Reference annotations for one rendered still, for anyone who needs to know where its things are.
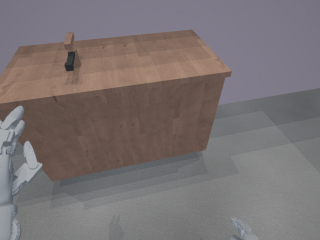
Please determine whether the tap lever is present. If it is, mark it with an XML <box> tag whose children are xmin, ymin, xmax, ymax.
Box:
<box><xmin>64</xmin><ymin>51</ymin><xmax>75</xmax><ymax>72</ymax></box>

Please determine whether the robot right hand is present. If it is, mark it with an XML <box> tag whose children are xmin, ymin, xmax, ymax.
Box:
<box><xmin>230</xmin><ymin>216</ymin><xmax>259</xmax><ymax>240</ymax></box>

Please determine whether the counter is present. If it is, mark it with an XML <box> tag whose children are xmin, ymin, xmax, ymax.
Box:
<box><xmin>0</xmin><ymin>29</ymin><xmax>232</xmax><ymax>182</ymax></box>

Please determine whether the robot left forearm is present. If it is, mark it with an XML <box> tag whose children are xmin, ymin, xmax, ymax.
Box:
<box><xmin>0</xmin><ymin>203</ymin><xmax>22</xmax><ymax>240</ymax></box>

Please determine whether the robot left hand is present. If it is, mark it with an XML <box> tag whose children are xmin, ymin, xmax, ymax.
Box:
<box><xmin>0</xmin><ymin>105</ymin><xmax>43</xmax><ymax>205</ymax></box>

